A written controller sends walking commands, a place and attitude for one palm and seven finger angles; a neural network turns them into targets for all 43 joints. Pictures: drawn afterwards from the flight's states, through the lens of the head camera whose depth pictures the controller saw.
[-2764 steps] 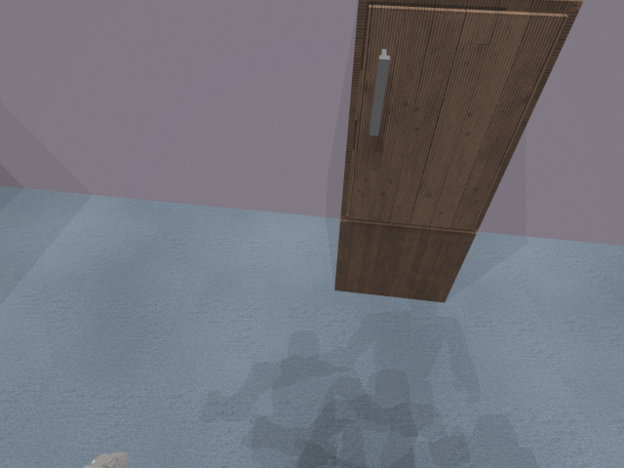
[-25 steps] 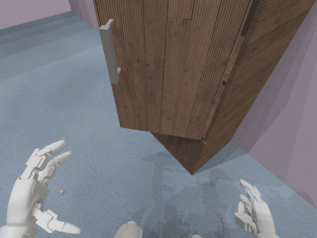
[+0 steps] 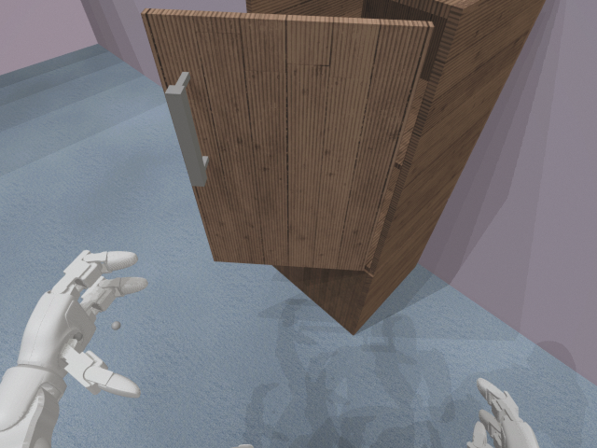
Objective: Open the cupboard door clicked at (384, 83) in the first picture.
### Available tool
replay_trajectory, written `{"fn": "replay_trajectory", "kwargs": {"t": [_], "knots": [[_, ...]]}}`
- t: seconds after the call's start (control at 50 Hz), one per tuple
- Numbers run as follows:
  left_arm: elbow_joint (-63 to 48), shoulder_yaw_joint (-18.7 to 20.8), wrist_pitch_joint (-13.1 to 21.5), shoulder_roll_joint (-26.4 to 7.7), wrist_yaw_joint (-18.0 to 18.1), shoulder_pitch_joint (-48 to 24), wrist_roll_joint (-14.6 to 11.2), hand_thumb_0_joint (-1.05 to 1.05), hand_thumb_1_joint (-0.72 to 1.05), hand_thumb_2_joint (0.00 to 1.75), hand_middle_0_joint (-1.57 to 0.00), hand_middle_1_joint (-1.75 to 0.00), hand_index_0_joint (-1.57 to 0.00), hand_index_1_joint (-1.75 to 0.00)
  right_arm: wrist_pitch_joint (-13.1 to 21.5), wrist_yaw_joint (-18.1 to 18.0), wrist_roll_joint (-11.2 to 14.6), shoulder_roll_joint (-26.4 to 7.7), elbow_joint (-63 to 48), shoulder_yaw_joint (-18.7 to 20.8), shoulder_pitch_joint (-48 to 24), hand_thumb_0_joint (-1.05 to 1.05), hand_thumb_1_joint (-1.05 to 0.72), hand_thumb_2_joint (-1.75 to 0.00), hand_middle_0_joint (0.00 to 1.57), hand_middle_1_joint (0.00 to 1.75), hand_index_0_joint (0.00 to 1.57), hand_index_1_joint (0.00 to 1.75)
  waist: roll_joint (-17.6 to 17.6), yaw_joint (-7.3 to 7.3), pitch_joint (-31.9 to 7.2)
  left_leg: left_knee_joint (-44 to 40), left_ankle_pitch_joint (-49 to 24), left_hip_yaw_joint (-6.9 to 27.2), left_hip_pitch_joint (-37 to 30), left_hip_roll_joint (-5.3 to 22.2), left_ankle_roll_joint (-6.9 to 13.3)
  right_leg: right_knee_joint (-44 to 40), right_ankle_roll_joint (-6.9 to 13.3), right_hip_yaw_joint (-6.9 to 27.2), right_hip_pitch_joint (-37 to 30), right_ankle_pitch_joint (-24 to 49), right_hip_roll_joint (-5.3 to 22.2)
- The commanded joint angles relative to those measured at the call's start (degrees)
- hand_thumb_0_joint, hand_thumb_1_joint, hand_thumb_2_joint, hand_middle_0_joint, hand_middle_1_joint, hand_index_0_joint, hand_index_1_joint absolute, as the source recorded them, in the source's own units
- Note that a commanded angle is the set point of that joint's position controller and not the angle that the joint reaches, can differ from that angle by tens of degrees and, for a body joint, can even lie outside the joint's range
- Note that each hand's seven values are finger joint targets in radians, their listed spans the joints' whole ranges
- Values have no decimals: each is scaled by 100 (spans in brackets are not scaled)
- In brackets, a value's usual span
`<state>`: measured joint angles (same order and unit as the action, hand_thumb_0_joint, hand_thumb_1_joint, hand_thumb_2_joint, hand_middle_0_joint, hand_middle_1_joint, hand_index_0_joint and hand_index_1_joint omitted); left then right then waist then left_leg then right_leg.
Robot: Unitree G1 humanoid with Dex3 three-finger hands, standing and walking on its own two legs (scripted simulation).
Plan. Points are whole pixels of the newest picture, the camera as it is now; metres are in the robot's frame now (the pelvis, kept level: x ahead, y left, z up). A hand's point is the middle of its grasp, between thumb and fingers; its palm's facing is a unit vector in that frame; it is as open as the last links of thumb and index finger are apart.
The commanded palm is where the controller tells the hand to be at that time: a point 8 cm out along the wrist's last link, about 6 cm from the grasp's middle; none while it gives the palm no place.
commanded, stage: raise the hand with hooked fingers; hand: left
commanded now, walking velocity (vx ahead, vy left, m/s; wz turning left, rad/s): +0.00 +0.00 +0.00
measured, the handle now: (192, 132) +0.55 +0.21 +0.11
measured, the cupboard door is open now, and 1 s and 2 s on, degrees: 40 40 40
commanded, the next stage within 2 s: move the hooked fingers beside the handle in 0.96 s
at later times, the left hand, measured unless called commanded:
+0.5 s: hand (61, 242) +0.30 +0.29 +0.15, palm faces +0.07 -1.00 -0.05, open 14.0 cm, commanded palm +0.27 +0.32 +0.14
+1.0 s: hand (91, 252) +0.30 +0.26 +0.13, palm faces +0.03 -1.00 -0.04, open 14.0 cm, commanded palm +0.27 +0.31 +0.14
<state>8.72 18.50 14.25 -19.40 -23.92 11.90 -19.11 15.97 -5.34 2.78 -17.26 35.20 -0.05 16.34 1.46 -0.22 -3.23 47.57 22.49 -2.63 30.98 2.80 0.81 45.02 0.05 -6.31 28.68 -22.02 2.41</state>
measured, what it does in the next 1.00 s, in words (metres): stands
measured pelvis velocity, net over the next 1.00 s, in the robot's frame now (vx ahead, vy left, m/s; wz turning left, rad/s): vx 0.01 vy -0.01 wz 0.00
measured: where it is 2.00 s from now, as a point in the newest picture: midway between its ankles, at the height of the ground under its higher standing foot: outside the picture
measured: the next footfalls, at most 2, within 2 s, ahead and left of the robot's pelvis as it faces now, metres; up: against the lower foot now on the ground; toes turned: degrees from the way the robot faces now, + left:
none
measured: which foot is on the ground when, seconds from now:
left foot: down 0.00-1.00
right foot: down 0.00-1.00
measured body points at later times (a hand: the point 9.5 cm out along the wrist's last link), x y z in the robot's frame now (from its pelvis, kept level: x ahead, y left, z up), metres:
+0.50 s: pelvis +0.01 +0.00 +0.02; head +0.02 +0.00 +0.47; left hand +0.29 +0.34 +0.15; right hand +0.18 -0.23 -0.06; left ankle +0.02 +0.11 -0.70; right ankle +0.01 -0.12 -0.70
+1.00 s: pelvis +0.01 -0.01 +0.02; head +0.02 -0.03 +0.47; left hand +0.29 +0.32 +0.13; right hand +0.17 -0.26 -0.06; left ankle +0.02 +0.11 -0.70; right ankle +0.01 -0.12 -0.70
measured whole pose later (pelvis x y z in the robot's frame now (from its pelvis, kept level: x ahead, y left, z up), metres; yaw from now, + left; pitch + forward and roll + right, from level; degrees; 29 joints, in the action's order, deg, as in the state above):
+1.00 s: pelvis +0.01 -0.01 +0.02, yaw +0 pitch +2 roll +0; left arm 23.8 25.1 4.9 -24.9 -28.2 -6.0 -19.0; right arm 13.3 -6.8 3.3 -16.3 35.5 -2.9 15.2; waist 2.7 0.3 -2.2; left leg 36.8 18.2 -3.2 20.9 2.5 0.1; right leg 35.7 0.6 -6.0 19.5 -18.4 1.9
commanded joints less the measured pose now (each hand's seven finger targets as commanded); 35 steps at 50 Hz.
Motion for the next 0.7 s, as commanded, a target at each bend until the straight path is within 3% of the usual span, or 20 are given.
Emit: {"fn": "replay_trajectory", "kwargs": {"t": [0.0,0.06,0.08,0.14,0.2,0.24,0.28,0.3,0.32,0.4,0.46,0.48,0.5,0.54,0.6,0.62,0.68], "knots": [[-1614,1088,525,-1646,212,-1382,-243,0,-50,30,-29,-117,-29,-117,357,-86,3,-588,-870,161,-349,0,-90,-90,20,30,20,30,569,157,-1225,-1063,-1413,451,-1179,-188,14,-742,125,177,-603,1048,-321],[-1105,925,310,-1383,222,-1367,-220,0,-50,30,-30,-120,-30,-120,304,-62,26,-566,-856,113,-401,0,-90,-90,20,30,20,30,646,119,-905,-1222,-1365,443,-1199,-175,-31,-832,111,115,-545,1101,-304],[-867,845,160,-1311,167,-1394,-222,0,-50,30,-30,-120,-30,-120,275,-65,48,-572,-847,108,-416,0,-90,-90,20,30,20,30,485,82,-722,-1264,-1293,449,-1170,-164,-28,-890,102,108,-491,1086,-309],[-334,679,-348,-1318,-112,-1674,-169,0,-50,30,-30,-120,-30,-120,167,-103,97,-647,-898,86,-426,0,-90,-90,20,30,20,30,145,56,-474,-1360,-1279,427,-1058,-173,-11,-1023,89,112,-565,1198,-302],[-373,654,-602,-1508,-253,-2323,-99,0,-50,30,-30,-120,-30,-120,122,-153,97,-666,-953,48,-465,0,-90,-90,20,30,20,30,187,29,-541,-1409,-1265,443,-1225,-179,20,-1116,104,137,-622,1148,-298],[-616,856,-550,-1754,-239,-2703,-85,0,-50,30,-30,-120,-30,-120,125,-165,74,-635,-974,33,-481,0,-90,-90,20,30,20,30,371,55,-891,-1430,-1406,473,-1480,-188,16,-1131,113,151,-749,1216,-297],[-876,1152,-378,-2041,-169,-2920,-112,0,-50,30,-30,-120,-30,-120,156,-170,30,-602,-976,10,-484,0,-90,-90,20,30,20,30,301,91,-1254,-1444,-1665,527,-1753,-172,12,-1142,118,156,-892,1384,-311],[-904,1302,-302,-2235,-125,-2978,-120,0,-50,30,-30,-120,-30,-120,150,-170,7,-610,-920,-7,-479,0,-90,-90,20,30,20,30,311,106,-1250,-1423,-1785,489,-1789,-174,14,-1176,131,181,-983,1505,-321],[-934,1326,-228,-2212,-119,-3065,-139,0,-50,30,-30,-120,-30,-120,157,-169,7,-582,-900,-23,-475,0,-90,-90,20,30,20,30,438,100,-1374,-1460,-1854,496,-1889,-175,4,-1189,134,182,-1038,1546,-315],[-135,1333,-373,-2173,-246,-3122,-158,0,-50,30,-30,-120,-30,-120,114,-207,41,-620,-754,-23,-485,0,-90,-90,20,30,20,30,307,75,-974,-1519,-1803,431,-1754,-170,10,-1320,128,191,-1040,1622,-295],[450,1006,-709,-1934,-453,-3261,-135,0,-50,30,-30,-120,-30,-120,59,-237,101,-655,-749,-11,-498,0,-90,-90,20,30,20,30,411,22,-628,-1608,-1533,420,-1605,-200,15,-1416,122,184,-870,1435,-253],[542,938,-802,-1892,-510,-3169,-119,0,-50,30,-30,-120,-30,-120,49,-234,103,-674,-784,-1,-478,0,-90,-90,20,30,20,30,400,36,-675,-1612,-1502,414,-1583,-214,21,-1421,118,186,-870,1410,-238],[663,826,-881,-1784,-559,-3013,-110,0,-50,30,-30,-120,-30,-120,36,-217,115,-678,-808,7,-446,0,-90,-90,20,30,20,30,166,37,-662,-1588,-1543,403,-1558,-208,42,-1438,123,191,-922,1462,-242],[525,876,-909,-1847,-585,-2877,-108,0,-50,30,-30,-120,-30,-120,17,-175,115,-708,-884,45,-445,0,-90,-90,20,30,20,30,10,74,-850,-1564,-1690,392,-1548,-220,61,-1409,103,181,-1004,1611,-239],[-33,1332,-639,-2311,-431,-2918,-156,0,-50,30,-30,-120,-30,-120,37,-121,52,-698,-925,72,-475,0,-90,-90,20,30,20,30,35,161,-1137,-1494,-1916,359,-1677,-212,73,-1386,115,250,-1198,1808,-233],[-253,1389,-515,-2338,-369,-3024,-158,0,-50,30,-30,-120,-30,-120,40,-109,40,-675,-940,61,-458,0,-90,-90,20,30,20,30,157,172,-1320,-1534,-1991,358,-1739,-220,69,-1352,117,244,-1281,1853,-252],[-523,1584,-187,-2384,-156,-3122,-184,0,-50,30,-30,-120,-30,-120,83,-121,20,-615,-896,56,-467,0,-90,-90,20,30,20,30,440,176,-1358,-1562,-2006,343,-1883,-205,47,-1338,122,252,-1265,1810,-260]]}}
